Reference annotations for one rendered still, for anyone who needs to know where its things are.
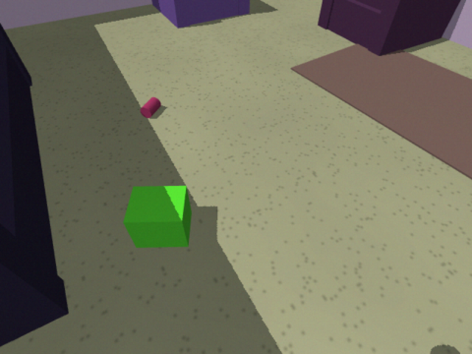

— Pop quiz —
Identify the sofa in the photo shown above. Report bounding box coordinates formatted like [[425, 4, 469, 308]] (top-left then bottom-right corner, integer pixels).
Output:
[[0, 23, 69, 347]]

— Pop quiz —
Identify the armchair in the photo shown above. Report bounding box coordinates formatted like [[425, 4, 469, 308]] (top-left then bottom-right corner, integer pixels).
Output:
[[318, 0, 461, 56], [152, 0, 250, 28]]

